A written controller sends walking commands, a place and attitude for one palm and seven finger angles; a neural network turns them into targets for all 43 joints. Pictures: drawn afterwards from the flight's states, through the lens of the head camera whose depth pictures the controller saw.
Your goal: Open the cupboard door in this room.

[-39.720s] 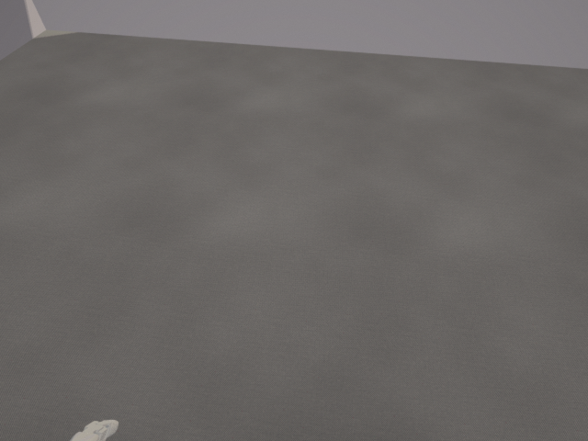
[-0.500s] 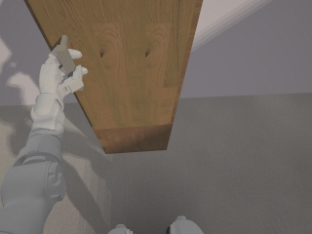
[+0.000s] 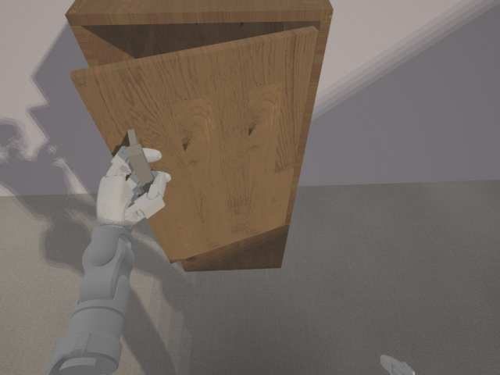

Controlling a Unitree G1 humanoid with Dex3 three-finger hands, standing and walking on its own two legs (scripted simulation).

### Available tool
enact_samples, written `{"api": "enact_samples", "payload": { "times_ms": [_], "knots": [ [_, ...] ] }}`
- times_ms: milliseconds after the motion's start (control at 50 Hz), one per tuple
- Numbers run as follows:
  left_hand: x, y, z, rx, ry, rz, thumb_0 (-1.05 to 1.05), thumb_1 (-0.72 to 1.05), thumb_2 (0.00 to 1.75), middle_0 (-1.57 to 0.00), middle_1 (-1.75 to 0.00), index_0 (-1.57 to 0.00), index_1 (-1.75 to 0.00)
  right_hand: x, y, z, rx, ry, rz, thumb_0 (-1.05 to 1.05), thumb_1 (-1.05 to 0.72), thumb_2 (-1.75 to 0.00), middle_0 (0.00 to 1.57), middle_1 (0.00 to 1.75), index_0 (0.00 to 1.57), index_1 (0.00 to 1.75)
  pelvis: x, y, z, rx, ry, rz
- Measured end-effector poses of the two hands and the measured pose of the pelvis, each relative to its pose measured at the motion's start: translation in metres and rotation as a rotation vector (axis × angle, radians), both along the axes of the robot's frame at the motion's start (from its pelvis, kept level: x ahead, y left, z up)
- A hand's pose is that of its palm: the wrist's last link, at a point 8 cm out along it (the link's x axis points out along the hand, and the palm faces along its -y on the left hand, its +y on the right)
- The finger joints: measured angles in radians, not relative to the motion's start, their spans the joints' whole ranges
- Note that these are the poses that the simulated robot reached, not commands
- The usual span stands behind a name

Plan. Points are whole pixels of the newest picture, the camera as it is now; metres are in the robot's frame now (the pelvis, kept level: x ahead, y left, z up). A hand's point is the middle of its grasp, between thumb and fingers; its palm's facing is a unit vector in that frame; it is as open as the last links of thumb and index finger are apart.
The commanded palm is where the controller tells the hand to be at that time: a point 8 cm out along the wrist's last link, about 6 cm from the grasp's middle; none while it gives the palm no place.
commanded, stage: pull the door open along its arc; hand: left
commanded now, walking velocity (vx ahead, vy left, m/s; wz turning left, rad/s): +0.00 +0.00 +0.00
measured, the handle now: (145, 171) +0.43 +0.18 +0.08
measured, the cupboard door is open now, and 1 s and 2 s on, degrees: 18 46 50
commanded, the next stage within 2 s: open thumb and fingers to let go in 0.52 s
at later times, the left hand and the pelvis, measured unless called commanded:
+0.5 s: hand (226, 256) +0.27 +0.04 +0.09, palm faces +0.31 -0.95 -0.04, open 6.1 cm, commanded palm +0.20 +0.07 +0.08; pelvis +0.00 -0.03 +0.00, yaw +4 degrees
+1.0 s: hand (221, 256) +0.27 +0.05 +0.09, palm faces +0.41 -0.91 -0.02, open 9.8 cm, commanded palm +0.22 +0.08 +0.08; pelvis -0.01 -0.04 +0.00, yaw +5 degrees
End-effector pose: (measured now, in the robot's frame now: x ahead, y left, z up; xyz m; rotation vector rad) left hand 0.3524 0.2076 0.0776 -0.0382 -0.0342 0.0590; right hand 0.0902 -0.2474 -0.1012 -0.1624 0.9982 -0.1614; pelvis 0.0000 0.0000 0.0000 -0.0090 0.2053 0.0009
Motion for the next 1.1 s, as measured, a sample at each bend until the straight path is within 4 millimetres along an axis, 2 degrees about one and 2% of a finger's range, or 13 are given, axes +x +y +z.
{"api": "enact_samples", "payload": {
  "times_ms": [200, 340, 440, 580, 680, 800, 920, 1100],
  "knots": [
    [-0.066, -0.062, 0.003, -0.046, 0.024, 0.342, 0.02, 0.68, 0.78, -0.33, -1.34, -0.35, -1.3, 0.075, 0.029, 0.015, 0.04, -0.178, 0.183, 0.01, -0.91, -0.9, 0.2, 0.3, 0.2, 0.3, -0.003, -0.007, 0.001, 0.009, -0.053, 0.039],
    [-0.093, -0.095, 0.008, 0.045, 0.05, 0.372, 0.02, 0.7, 0.79, -0.33, -1.32, -0.33, -1.32, 0.096, 0.041, 0.021, 0.068, -0.222, 0.228, 0.01, -0.91, -0.9, 0.2, 0.3, 0.21, 0.3, -0.005, -0.017, 0.001, 0.012, -0.091, 0.062],
    [-0.11, -0.112, 0.01, 0.058, 0.064, 0.309, 0.02, 0.69, 0.75, -0.33, -1.32, -0.35, -1.33, 0.098, 0.038, 0.022, 0.096, -0.239, 0.225, 0.01, -0.91, -0.9, 0.2, 0.3, 0.21, 0.3, -0.004, -0.024, 0.001, 0.014, -0.117, 0.067],
    [-0.126, -0.133, 0.012, 0.074, 0.093, 0.218, 0.02, 0.67, 0.72, -0.34, -1.31, -0.38, -1.34, 0.094, 0.023, 0.02, 0.114, -0.246, 0.201, 0.01, -0.91, -0.9, 0.2, 0.3, 0.21, 0.3, -0.002, -0.035, 0.001, 0.02, -0.141, 0.064],
    [-0.122, -0.133, 0.011, 0.073, 0.09, 0.291, 0.02, 0.66, 0.75, -0.36, -1.31, -0.39, -1.34, 0.091, 0.01, 0.015, 0.074, -0.221, 0.212, 0.01, -0.91, -0.9, 0.2, 0.3, 0.2, 0.3, -0.006, -0.042, 0.001, 0.024, -0.149, 0.079],
    [-0.118, -0.121, 0.012, 0.053, 0.079, 0.395, 0.02, 0.58, 0.75, -0.37, -1.31, -0.39, -1.33, 0.087, -0.001, 0.014, 0.043, -0.2, 0.222, 0.01, -0.91, -0.9, 0.2, 0.3, 0.2, 0.3, -0.01, -0.048, 0.002, 0.031, -0.137, 0.087],
    [-0.121, -0.12, 0.012, 0.053, 0.058, 0.378, 0.02, 0.35, 0.66, -0.34, -1.28, -0.35, -1.28, 0.079, -0.004, 0.014, 0.038, -0.202, 0.211, 0.01, -0.91, -0.9, 0.2, 0.3, 0.2, 0.3, -0.013, -0.048, 0.002, 0.031, -0.129, 0.086],
    [-0.122, -0.115, 0.009, 0.047, 0.055, 0.364, 0.01, -0.18, 0.44, -0.31, -1.22, -0.32, -1.22, 0.07, 0.006, 0.013, 0.036, -0.192, 0.198, 0.01, -0.91, -0.9, 0.2, 0.3, 0.2, 0.3, -0.016, -0.038, 0.003, 0.025, -0.135, 0.08]
  ]
}}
